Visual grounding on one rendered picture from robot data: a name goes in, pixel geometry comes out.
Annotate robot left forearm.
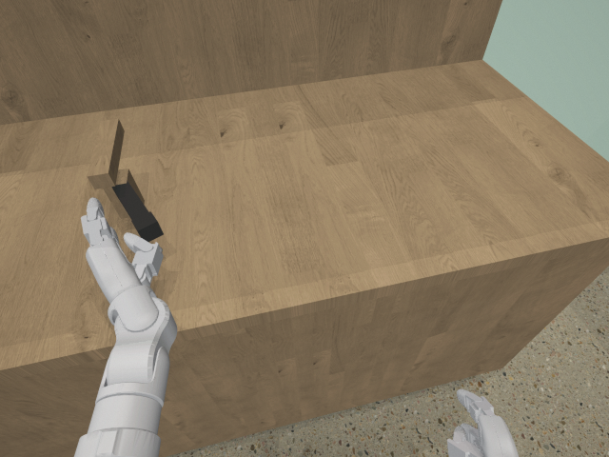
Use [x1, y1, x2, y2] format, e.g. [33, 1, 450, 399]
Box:
[74, 285, 177, 457]

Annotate left robot hand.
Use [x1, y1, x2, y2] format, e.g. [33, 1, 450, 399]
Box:
[81, 198, 164, 304]

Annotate counter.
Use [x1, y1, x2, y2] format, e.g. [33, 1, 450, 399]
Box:
[0, 0, 609, 457]

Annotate tap lever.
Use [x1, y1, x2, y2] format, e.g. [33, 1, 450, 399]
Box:
[112, 181, 164, 242]

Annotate right robot hand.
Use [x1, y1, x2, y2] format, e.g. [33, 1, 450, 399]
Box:
[447, 389, 519, 457]

